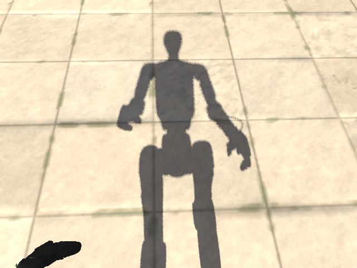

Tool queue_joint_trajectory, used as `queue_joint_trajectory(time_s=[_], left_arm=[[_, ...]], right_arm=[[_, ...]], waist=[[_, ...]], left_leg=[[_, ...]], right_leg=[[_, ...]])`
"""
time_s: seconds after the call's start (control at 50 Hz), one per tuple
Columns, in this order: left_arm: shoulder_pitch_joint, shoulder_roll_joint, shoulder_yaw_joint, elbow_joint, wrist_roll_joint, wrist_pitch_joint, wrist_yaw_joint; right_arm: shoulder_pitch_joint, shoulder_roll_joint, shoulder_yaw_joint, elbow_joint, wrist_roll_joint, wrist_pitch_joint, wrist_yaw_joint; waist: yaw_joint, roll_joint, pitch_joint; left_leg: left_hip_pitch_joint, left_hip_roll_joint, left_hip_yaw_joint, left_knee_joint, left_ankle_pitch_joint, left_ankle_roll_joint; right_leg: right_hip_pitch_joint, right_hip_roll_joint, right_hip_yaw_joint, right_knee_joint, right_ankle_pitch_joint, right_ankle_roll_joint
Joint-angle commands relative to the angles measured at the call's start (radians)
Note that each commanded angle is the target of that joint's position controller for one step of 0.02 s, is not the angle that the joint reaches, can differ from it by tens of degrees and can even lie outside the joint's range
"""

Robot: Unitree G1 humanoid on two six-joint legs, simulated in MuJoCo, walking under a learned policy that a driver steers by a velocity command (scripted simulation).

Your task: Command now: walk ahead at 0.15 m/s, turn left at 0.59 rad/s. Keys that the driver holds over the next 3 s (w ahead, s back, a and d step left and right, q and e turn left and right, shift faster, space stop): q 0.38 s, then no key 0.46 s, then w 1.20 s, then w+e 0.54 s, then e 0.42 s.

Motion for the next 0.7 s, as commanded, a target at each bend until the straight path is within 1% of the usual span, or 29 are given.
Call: queue_joint_trajectory(time_s=[0.02, 0.04, 0.06, 0.08, 0.1, 0.12, 0.14, 0.16, 0.18, 0.2, 0.24, 0.3, 0.36, 0.38, 0.4, 0.42, 0.44, 0.46, 0.48, 0.5, 0.52, 0.54, 0.56, 0.58, 0.6, 0.62, 0.66, 0.68, 0.7], left_arm=[[0.136, 0.185, 0.059, -0.046, 0.027, -0.028, 0.010], [0.161, 0.213, 0.056, -0.057, 0.048, -0.018, 0.019], [0.197, 0.212, 0.064, -0.034, 0.019, 0.003, 0.015], [0.146, 0.142, 0.047, -0.067, 0.006, 0.015, 0.019], [0.113, 0.101, 0.033, -0.075, 0.008, 0.032, 0.025], [0.079, 0.089, 0.024, -0.079, 0.011, 0.046, 0.028], [0.048, 0.099, 0.024, -0.074, 0.012, 0.057, 0.031], [0.040, 0.116, 0.029, -0.068, 0.019, 0.061, 0.035], [0.040, 0.120, 0.033, -0.062, 0.022, 0.063, 0.037], [0.044, 0.124, 0.035, -0.058, 0.021, 0.064, 0.040], [0.048, 0.138, 0.043, -0.050, 0.015, 0.067, 0.044], [0.030, 0.161, 0.052, -0.046, 0.007, 0.078, 0.044], [0.033, 0.181, 0.059, -0.034, -0.004, 0.087, 0.038], [0.033, 0.186, 0.060, -0.029, -0.010, 0.089, 0.036], [0.030, 0.187, 0.060, -0.021, -0.020, 0.093, 0.034], [0.038, 0.177, 0.057, -0.009, -0.029, 0.097, 0.033], [0.084, 0.145, 0.049, 0.017, -0.034, 0.101, 0.029], [0.109, 0.070, 0.027, 0.010, -0.003, 0.101, 0.018], [0.042, 0.102, 0.036, -0.036, 0.007, 0.096, 0.027], [-0.006, 0.146, 0.051, -0.035, -0.001, 0.098, 0.034], [0.022, 0.145, 0.055, -0.021, -0.013, 0.102, 0.035], [0.060, 0.137, 0.058, 0.013, -0.009, 0.108, 0.041], [0.080, 0.139, 0.060, 0.029, 0.000, 0.112, 0.044], [0.095, 0.130, 0.058, 0.038, -0.001, 0.113, 0.042], [0.106, 0.119, 0.055, 0.043, -0.006, 0.112, 0.039], [0.106, 0.106, 0.049, 0.045, -0.011, 0.111, 0.037], [0.075, 0.077, 0.031, 0.041, -0.012, 0.110, 0.032], [0.060, 0.072, 0.026, 0.037, -0.011, 0.110, 0.030], [0.056, 0.077, 0.024, 0.036, -0.012, 0.110, 0.027]], right_arm=[[-0.074, -0.065, -0.010, -0.112, -0.013, -0.013, -0.006], [0.092, -0.001, 0.008, -0.105, -0.030, -0.017, -0.003], [0.207, -0.088, 0.001, -0.097, -0.008, -0.017, 0.007], [0.137, -0.169, -0.023, -0.076, 0.006, 0.000, 0.006], [0.037, -0.190, -0.032, -0.091, 0.006, 0.021, 0.000], [-0.004, -0.181, -0.035, -0.098, 0.003, 0.042, -0.006], [-0.017, -0.159, -0.033, -0.111, 0.004, 0.055, -0.006], [-0.012, -0.125, -0.025, -0.117, 0.005, 0.061, -0.005], [-0.005, -0.096, -0.018, -0.120, 0.005, 0.061, -0.005], [-0.008, -0.082, -0.013, -0.124, 0.003, 0.059, -0.006], [-0.038, -0.074, -0.007, -0.139, -0.006, 0.054, -0.003], [-0.068, -0.078, -0.003, -0.154, -0.007, 0.053, 0.010], [-0.076, -0.096, -0.010, -0.162, -0.007, 0.057, 0.026], [-0.072, -0.098, -0.012, -0.163, -0.008, 0.058, 0.031], [-0.052, -0.091, -0.013, -0.156, -0.012, 0.057, 0.035], [-0.013, -0.090, -0.016, -0.138, -0.016, 0.056, 0.037], [0.019, -0.110, -0.024, -0.126, -0.022, 0.054, 0.034], [0.027, -0.198, -0.041, -0.139, -0.028, 0.051, 0.018], [-0.013, -0.267, -0.049, -0.170, -0.052, 0.040, 0.018], [-0.026, -0.216, -0.035, -0.168, -0.067, 0.018, 0.021], [-0.073, -0.180, -0.021, -0.160, -0.062, 0.001, 0.023], [-0.123, -0.152, -0.014, -0.161, -0.046, -0.007, 0.022], [-0.154, -0.122, -0.002, -0.159, -0.034, -0.011, 0.019], [-0.160, -0.095, 0.011, -0.155, -0.034, -0.013, 0.016], [-0.161, -0.078, 0.019, -0.152, -0.039, -0.014, 0.014], [-0.161, -0.073, 0.020, -0.147, -0.040, -0.014, 0.012], [-0.151, -0.079, 0.018, -0.135, -0.038, -0.011, 0.011], [-0.140, -0.088, 0.015, -0.127, -0.038, -0.007, 0.011], [-0.130, -0.096, 0.013, -0.118, -0.039, -0.003, 0.013]], waist=[[0.112, 0.080, -0.228], [0.039, -0.162, -0.328], [0.019, -0.278, -0.434], [0.053, -0.142, -0.348], [0.075, -0.075, -0.258], [0.072, -0.047, -0.196], [0.054, -0.065, -0.140], [0.046, -0.092, -0.109], [0.045, -0.112, -0.106], [0.050, -0.119, -0.117], [0.062, -0.114, -0.150], [0.070, -0.116, -0.169], [0.072, -0.130, -0.152], [0.066, -0.128, -0.148], [0.048, -0.118, -0.146], [0.032, -0.102, -0.146], [0.028, -0.046, -0.126], [0.064, 0.222, -0.109], [0.037, 0.333, -0.074], [0.011, 0.239, -0.085], [0.047, 0.216, -0.080], [0.072, 0.177, -0.088], [0.081, 0.181, -0.092], [0.092, 0.177, -0.106], [0.097, 0.169, -0.120], [0.096, 0.166, -0.124], [0.074, 0.170, -0.119], [0.060, 0.174, -0.117], [0.049, 0.178, -0.114]], left_leg=[[-0.070, 0.118, -0.131, 0.256, 0.379, 0.008], [-0.302, -0.015, -0.030, 0.526, -0.316, -0.058], [-0.420, 0.028, -0.002, 0.726, -0.377, -0.090], [-0.468, 0.080, 0.005, 0.809, -0.279, -0.124], [-0.493, 0.104, 0.048, 0.816, -0.201, -0.142], [-0.480, 0.127, 0.063, 0.802, -0.156, -0.151], [-0.446, 0.147, 0.076, 0.761, -0.125, -0.153], [-0.394, 0.147, 0.112, 0.708, -0.096, -0.151], [-0.370, 0.144, 0.137, 0.657, -0.084, -0.150], [-0.359, 0.148, 0.150, 0.613, -0.081, -0.151], [-0.340, 0.175, 0.155, 0.525, -0.055, -0.146], [-0.260, 0.193, 0.178, 0.394, 0.006, -0.125], [-0.200, 0.186, 0.212, 0.281, 0.024, -0.095], [-0.175, 0.181, 0.222, 0.225, 0.039, -0.080], [-0.121, 0.167, 0.236, 0.130, 0.082, -0.059], [-0.046, 0.140, 0.253, 0.030, 0.130, -0.033], [0.036, 0.145, 0.204, -0.077, 0.200, 0.005], [0.139, 0.371, -0.115, -0.186, 0.399, 0.087], [0.035, 0.541, -0.312, -0.227, 0.470, 0.261], [-0.009, 0.500, -0.249, -0.234, 0.443, 0.264], [-0.021, 0.439, -0.161, -0.222, 0.422, 0.210], [-0.008, 0.387, -0.099, -0.208, 0.397, 0.158], [-0.009, 0.368, -0.061, -0.196, 0.463, 0.140], [-0.022, 0.349, -0.028, -0.188, 0.538, 0.138], [-0.016, 0.337, -0.006, -0.180, 0.576, 0.140], [0.003, 0.327, 0.011, -0.173, 0.584, 0.139], [0.029, 0.320, 0.014, -0.159, 0.557, 0.137], [0.032, 0.328, 0.001, -0.156, 0.542, 0.146], [0.029, 0.337, -0.017, -0.154, 0.524, 0.157]], right_leg=[[0.400, -0.146, 0.088, -0.059, 0.329, -0.095], [0.676, -0.403, 0.348, 0.005, 0.778, -0.251], [0.740, -0.537, 0.596, -0.027, 0.553, -0.377], [0.664, -0.458, 0.502, -0.062, 0.321, -0.346], [0.571, -0.387, 0.354, -0.080, 0.175, -0.292], [0.469, -0.337, 0.273, -0.110, 0.085, -0.269], [0.368, -0.300, 0.208, -0.143, 0.026, -0.257], [0.292, -0.260, 0.133, -0.176, 0.003, -0.247], [0.278, -0.245, 0.089, -0.192, 0.010, -0.252], [0.291, -0.253, 0.065, -0.197, 0.041, -0.265], [0.327, -0.291, 0.042, -0.197, 0.083, -0.289], [0.318, -0.316, -0.004, -0.208, 0.035, -0.290], [0.315, -0.331, -0.036, -0.202, -0.047, -0.270], [0.318, -0.335, -0.046, -0.187, -0.067, -0.257], [0.304, -0.326, -0.060, -0.156, -0.089, -0.235], [0.272, -0.308, -0.082, -0.111, -0.123, -0.201], [0.199, -0.268, -0.127, -0.028, -0.211, -0.131], [0.005, -0.149, -0.243, 0.245, -0.438, -0.023], [-0.144, -0.039, -0.172, 0.440, -0.666, 0.018], [-0.125, -0.062, -0.079, 0.580, -0.632, 0.012], [-0.117, -0.070, -0.055, 0.613, -0.553, 0.003], [-0.109, -0.077, -0.050, 0.614, -0.489, 0.007], [-0.093, -0.077, -0.052, 0.623, -0.435, 0.019], [-0.046, -0.073, -0.055, 0.638, -0.399, 0.029], [-0.016, -0.071, -0.055, 0.619, -0.373, 0.037], [0.000, -0.075, -0.056, 0.557, -0.358, 0.042], [0.050, -0.080, -0.059, 0.395, -0.358, 0.044], [0.083, -0.078, -0.064, 0.335, -0.378, 0.043], [0.112, -0.074, -0.071, 0.289, -0.403, 0.042]])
